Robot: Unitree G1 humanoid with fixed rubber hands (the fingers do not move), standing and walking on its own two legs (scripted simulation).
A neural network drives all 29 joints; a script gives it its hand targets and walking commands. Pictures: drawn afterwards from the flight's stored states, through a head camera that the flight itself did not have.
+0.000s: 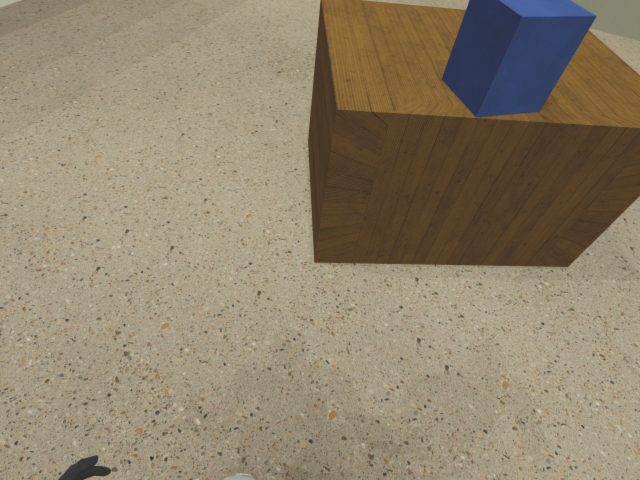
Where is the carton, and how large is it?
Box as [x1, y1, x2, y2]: [442, 0, 596, 116]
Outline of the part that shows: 469,0 442,77 443,81 475,116 539,111 596,16 570,0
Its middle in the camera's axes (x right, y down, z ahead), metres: +0.50 -0.51 +1.03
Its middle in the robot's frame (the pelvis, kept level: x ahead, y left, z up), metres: +1.14 -0.46 +0.04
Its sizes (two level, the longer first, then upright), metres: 0.210 0.200 0.250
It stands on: a pedestal, 0.67 m high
